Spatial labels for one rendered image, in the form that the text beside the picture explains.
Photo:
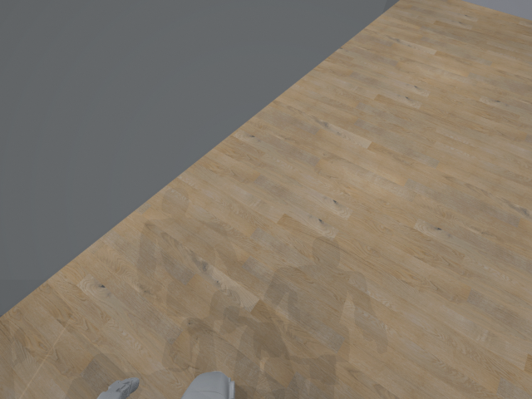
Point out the robot left hand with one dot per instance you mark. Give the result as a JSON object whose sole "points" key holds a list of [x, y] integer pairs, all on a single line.
{"points": [[121, 389]]}

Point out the left robot thigh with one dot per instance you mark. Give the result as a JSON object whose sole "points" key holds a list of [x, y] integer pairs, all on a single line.
{"points": [[210, 385]]}

